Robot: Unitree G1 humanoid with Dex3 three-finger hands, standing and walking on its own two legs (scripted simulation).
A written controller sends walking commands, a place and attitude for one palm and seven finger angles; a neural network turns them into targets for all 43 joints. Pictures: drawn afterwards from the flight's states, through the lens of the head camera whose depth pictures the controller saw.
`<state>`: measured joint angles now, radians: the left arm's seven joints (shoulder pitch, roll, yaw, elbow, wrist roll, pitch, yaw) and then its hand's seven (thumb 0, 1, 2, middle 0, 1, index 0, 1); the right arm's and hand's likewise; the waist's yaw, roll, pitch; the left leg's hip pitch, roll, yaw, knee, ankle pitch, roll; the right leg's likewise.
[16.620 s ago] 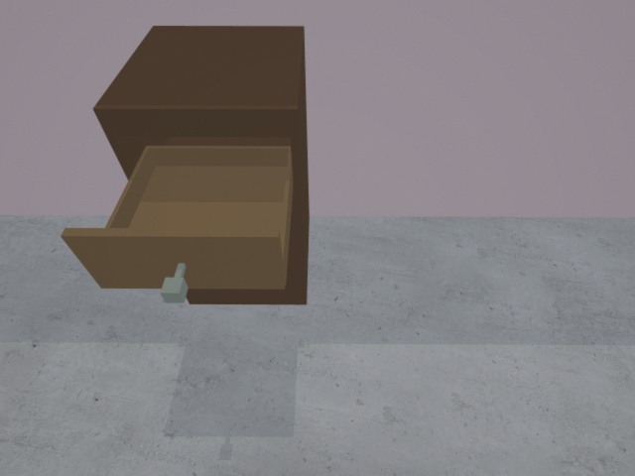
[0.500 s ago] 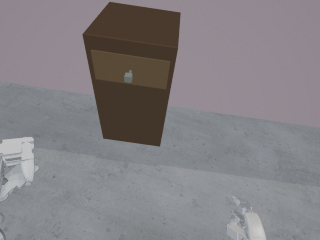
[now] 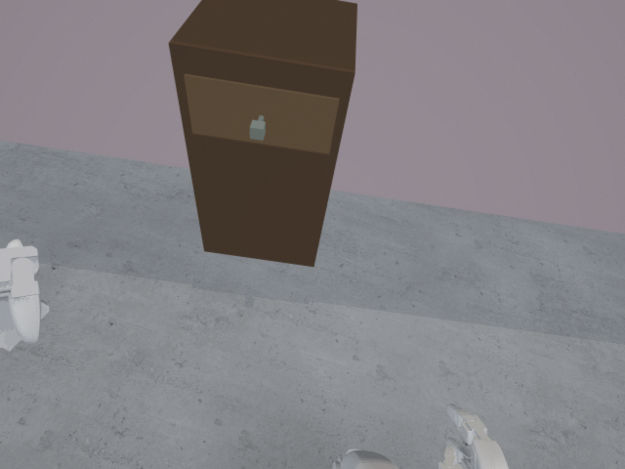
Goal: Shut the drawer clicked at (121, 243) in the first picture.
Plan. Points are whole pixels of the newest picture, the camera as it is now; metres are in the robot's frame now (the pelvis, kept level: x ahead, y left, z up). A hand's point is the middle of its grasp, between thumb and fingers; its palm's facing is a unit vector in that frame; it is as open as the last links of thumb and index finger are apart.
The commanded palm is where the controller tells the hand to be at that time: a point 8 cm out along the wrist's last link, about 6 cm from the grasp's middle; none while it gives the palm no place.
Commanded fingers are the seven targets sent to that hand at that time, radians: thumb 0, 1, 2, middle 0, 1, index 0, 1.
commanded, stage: stop stepping back and stand still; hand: left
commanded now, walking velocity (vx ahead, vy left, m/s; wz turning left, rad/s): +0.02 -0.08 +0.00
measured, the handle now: (259, 126) +0.91 +0.13 -0.12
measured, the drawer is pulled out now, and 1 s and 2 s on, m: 0.00 0.00 0.00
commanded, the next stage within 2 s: let the arm hang, fingers relaxed in 0.74 s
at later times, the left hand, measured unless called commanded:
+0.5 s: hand (106, 271) +0.26 +0.21 +0.17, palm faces +0.34 -0.80 -0.49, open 3.2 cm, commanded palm +0.19 +0.25 +0.18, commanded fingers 0.00 0.90 0.90 -1.40 -1.60 -1.40 -1.60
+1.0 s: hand (135, 393) +0.22 +0.23 -0.06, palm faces +0.04 -0.91 -0.40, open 3.1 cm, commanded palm none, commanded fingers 0.00 0.90 0.90 -1.04 -1.21 -1.04 -1.21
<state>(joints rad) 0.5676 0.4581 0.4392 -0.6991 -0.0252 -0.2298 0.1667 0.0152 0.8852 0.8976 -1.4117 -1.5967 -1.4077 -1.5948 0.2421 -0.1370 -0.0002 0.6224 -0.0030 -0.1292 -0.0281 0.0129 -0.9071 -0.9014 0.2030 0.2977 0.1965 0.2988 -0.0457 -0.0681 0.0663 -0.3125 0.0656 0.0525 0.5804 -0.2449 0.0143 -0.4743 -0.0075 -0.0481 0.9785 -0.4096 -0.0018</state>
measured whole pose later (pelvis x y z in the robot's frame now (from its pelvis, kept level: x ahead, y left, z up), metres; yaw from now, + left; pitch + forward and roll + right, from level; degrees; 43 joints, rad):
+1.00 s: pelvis +0.04 +0.00 -0.01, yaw +0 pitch +1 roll +0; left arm 0.32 0.29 0.08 0.33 0.04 0.01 0.01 0.00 0.90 0.90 -1.32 -1.52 -1.32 -1.51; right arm 0.15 -0.28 -0.03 0.75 -0.02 -0.01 0.02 0.01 -0.91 -0.90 0.20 0.30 0.20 0.30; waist -0.01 0.07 -0.02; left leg -0.32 0.01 0.06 0.62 -0.32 0.03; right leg -0.29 -0.05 -0.05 0.60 -0.33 0.03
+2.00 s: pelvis +0.03 -0.02 +0.01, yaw -1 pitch -2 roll +0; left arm 0.30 0.12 0.01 1.14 0.01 0.00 0.03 0.01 0.91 0.90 -0.20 -0.30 -0.20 -0.30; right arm 0.33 -0.11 -0.02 1.14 -0.01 0.00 -0.03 0.00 -0.91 -0.90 0.20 0.30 0.19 0.30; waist -0.01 0.01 0.04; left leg -0.19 0.02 0.06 0.42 -0.21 0.01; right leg -0.17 -0.03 -0.05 0.43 -0.23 0.01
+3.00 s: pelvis +0.05 -0.03 +0.01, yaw -1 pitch -2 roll +0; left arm 0.31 0.11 0.01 1.15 0.01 -0.01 0.04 0.00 0.91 0.90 -0.20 -0.30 -0.20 -0.29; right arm 0.32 -0.11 -0.02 1.16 -0.01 0.00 -0.04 0.00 -0.91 -0.90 0.20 0.30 0.19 0.30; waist -0.01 0.01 0.05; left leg -0.16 0.04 0.04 0.41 -0.22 -0.02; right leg -0.14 -0.01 -0.07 0.42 -0.25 -0.02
